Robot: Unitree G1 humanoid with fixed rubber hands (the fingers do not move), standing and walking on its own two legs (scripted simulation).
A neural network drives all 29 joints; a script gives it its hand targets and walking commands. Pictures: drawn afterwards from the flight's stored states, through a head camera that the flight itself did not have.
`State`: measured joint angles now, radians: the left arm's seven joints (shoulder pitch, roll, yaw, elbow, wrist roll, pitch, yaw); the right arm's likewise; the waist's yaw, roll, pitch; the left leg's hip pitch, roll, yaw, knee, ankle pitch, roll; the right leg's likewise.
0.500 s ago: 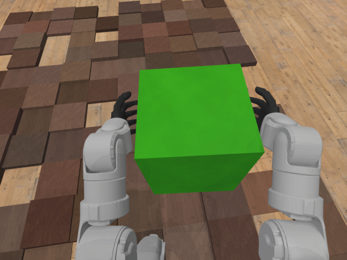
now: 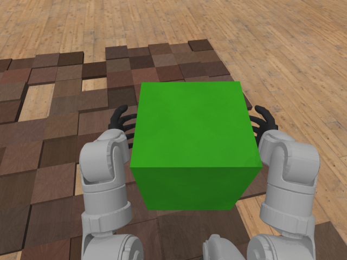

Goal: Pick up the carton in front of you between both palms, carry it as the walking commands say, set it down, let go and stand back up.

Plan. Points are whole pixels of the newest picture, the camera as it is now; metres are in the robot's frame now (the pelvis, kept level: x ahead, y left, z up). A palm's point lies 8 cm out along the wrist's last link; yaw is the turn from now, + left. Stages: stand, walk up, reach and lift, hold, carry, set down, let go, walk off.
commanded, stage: carry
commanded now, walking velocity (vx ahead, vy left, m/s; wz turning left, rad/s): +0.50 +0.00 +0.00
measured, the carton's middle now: (189, 151) +0.34 -0.02 +0.06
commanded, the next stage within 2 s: none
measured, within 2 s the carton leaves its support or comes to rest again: neither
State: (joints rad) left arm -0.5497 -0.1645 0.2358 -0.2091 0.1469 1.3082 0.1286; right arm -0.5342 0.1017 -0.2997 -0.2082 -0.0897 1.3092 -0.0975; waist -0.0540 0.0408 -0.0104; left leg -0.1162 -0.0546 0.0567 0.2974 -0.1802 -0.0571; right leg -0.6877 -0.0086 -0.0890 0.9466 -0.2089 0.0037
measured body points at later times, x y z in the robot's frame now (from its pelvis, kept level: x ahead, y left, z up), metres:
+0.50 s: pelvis +0.29 +0.03 -0.01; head +0.34 +0.05 +0.44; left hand +0.66 +0.24 +0.13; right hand +0.71 -0.06 +0.13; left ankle +0.37 +0.17 -0.71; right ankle +0.32 -0.02 -0.73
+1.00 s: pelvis +0.42 +0.08 +0.00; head +0.50 +0.07 +0.44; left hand +0.82 +0.23 +0.12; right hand +0.82 -0.08 +0.12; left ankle +0.46 +0.17 -0.74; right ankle +0.33 -0.02 -0.72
